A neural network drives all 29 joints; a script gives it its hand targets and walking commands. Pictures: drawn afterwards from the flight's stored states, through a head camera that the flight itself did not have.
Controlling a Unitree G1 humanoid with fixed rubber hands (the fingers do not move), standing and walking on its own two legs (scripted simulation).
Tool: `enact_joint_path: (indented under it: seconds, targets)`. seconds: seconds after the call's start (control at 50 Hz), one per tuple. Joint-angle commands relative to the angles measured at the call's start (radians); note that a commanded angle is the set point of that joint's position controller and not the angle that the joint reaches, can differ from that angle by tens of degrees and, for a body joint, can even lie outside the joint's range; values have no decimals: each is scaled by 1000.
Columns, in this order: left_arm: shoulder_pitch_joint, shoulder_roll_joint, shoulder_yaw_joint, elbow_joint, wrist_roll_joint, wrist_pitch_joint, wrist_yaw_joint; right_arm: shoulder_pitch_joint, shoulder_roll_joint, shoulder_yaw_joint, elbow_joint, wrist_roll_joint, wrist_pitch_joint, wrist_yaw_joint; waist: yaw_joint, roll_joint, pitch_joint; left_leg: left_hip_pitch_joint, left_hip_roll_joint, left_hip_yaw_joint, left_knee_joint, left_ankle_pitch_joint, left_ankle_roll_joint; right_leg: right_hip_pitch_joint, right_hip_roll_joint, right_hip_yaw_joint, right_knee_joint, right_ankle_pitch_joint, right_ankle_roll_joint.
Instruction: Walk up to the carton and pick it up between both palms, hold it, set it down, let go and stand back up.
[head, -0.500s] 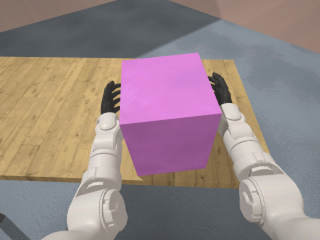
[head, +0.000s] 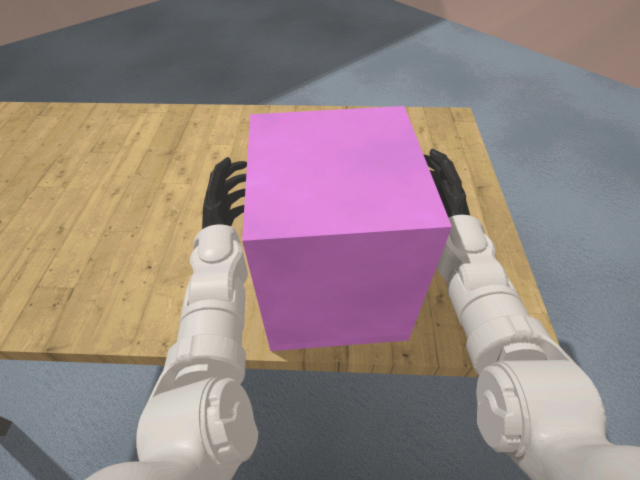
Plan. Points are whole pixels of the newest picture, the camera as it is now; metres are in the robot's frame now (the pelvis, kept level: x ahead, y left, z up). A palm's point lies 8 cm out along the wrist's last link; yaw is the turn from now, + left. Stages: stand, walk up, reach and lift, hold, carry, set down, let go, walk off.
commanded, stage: set down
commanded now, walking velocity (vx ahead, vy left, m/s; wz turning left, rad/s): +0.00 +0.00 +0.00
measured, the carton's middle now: (334, 234) +0.40 +0.00 +0.07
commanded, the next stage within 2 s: none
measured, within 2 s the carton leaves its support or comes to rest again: neither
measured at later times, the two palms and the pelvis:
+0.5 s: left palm (221, 226) +0.40 +0.15 +0.09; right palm (445, 214) +0.41 -0.15 +0.10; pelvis +0.00 +0.00 +0.00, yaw +0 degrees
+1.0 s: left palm (196, 295) +0.32 +0.18 +0.05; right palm (465, 264) +0.35 -0.16 +0.07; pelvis -0.02 +0.00 +0.00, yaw +0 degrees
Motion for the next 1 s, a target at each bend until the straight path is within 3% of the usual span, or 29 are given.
enact_joint_path:
  seconds: [0.0, 0.1, 0.2, 0.24, 0.32, 0.38, 0.46, 0.6, 0.72, 0.8, 0.9, 0.98]
  targets:
    - [-439, -359, -210, 77, 52, -31, -119, -470, 554, 45, -175, -205, -59, 133, 117, -19, -341, 287, -24, 126, -43, 354, 2, 100, 82, -96, -128, 280, 7]
    - [-418, -301, -181, 62, 60, -38, -102, -423, 478, 21, -140, -211, -69, 122, 121, -19, -319, 293, -20, 128, -45, 351, 6, 75, 81, -103, -129, 247, 8]
    - [-388, -87, -143, 52, 30, -39, -46, -388, 241, 12, -93, -141, -72, 75, 134, -22, -294, 268, -15, 132, -43, 327, 13, 52, 81, -99, -135, 218, 4]
    - [-371, 78, -134, 37, -3, -39, -3, -385, 46, 17, -82, -74, -76, 40, 142, -8, -297, 264, -12, 132, -36, 328, 11, 47, 83, -95, -134, 224, 2]
    - [-448, 200, -188, 16, -110, -11, 75, -488, -124, 124, -64, 98, -56, -12, 177, 0, -368, 244, -8, 118, 2, 364, 7, 14, 107, -81, -131, 256, -7]
    - [-441, 218, -237, 27, -163, 20, 106, -497, -171, 214, -45, 209, -37, -30, 201, 4, -406, 254, -7, 115, 35, 441, -8, 20, 120, -64, -117, 330, -15]
    - [-415, 226, -269, -4, -207, 39, 107, -494, -204, 276, -75, 283, -18, -57, 194, -21, -434, 255, -8, 109, 62, 507, -19, 47, 122, -51, -95, 409, -14]
    - [-324, 250, -280, -104, -239, 67, 101, -437, -268, 304, -148, 345, -13, -73, 195, -1, -487, 312, -1, 91, 86, 629, -37, 58, 134, -57, -84, 472, -21]
    - [-181, 271, -269, -294, -244, 89, 81, -298, -296, 330, -241, 372, -40, -83, 172, 14, -506, 372, -6, 78, 99, 754, -49, 111, 142, -58, -75, 579, -13]
    - [-84, 261, -295, -495, -272, 85, 81, -203, -312, 308, -342, 363, -67, -77, 151, 63, -536, 503, 6, 48, 118, 857, -55, -1, 144, -75, -87, 539, -12]
    - [3, 290, -327, -624, -291, 103, 62, -144, -317, 311, -513, 368, -57, -67, 130, 35, -516, 423, -15, 62, 89, 769, -44, 135, 138, -59, -82, 571, -10]
    - [41, 291, -357, -675, -325, 119, 53, -99, -331, 299, -598, 368, -14, -52, 115, 17, -445, 395, -21, 66, 42, 622, -31, 151, 129, -55, -96, 452, -11]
